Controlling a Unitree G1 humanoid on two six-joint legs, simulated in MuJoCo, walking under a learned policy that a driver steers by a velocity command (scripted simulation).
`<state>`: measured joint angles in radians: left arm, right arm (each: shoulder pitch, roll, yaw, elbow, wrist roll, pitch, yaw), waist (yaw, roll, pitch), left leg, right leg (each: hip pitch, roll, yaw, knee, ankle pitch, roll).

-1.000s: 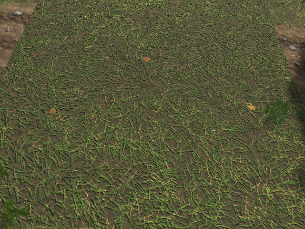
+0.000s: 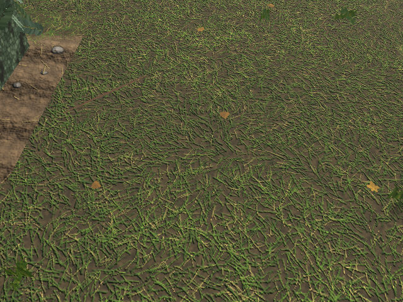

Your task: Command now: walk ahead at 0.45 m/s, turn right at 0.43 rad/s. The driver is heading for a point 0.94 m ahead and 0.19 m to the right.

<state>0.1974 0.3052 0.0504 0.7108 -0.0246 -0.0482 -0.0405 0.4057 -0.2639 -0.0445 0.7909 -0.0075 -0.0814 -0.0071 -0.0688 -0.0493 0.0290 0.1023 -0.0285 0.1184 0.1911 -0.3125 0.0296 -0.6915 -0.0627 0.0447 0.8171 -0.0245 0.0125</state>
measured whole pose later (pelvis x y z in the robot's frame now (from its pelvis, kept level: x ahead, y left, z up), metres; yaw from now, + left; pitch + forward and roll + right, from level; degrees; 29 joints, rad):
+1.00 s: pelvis +0.55 -0.09 +0.01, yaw -27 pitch +1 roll +2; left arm 0.10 0.28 0.03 0.66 -0.01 -0.06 -0.02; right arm 0.40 -0.28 -0.04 0.81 0.01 -0.08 0.01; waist -0.10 -0.04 0.04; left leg -0.04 -0.04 0.03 0.25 -0.22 0.03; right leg -0.62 -0.08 0.05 0.70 -0.08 0.01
